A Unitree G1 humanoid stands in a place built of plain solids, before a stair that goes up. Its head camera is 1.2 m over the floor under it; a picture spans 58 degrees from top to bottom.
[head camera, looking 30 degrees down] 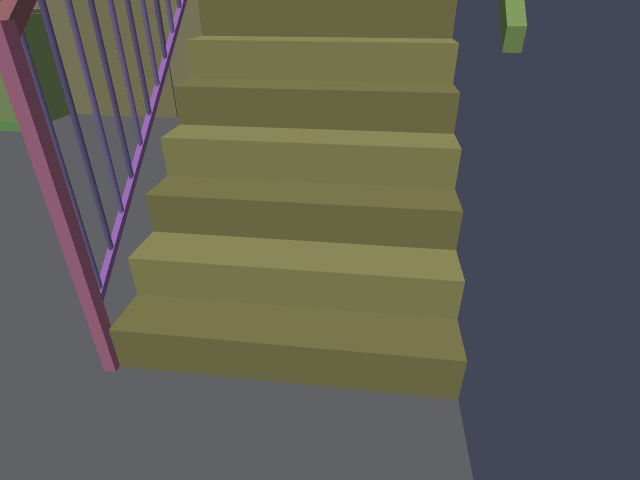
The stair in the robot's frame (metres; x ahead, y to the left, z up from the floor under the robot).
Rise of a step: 0.17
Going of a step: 0.21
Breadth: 1.21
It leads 7 degrees to the right of straight ahead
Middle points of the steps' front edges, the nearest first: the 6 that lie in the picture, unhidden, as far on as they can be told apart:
1.07 0.14 0.18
1.27 0.11 0.34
1.48 0.09 0.51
1.68 0.06 0.67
1.88 0.04 0.84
2.09 0.01 1.01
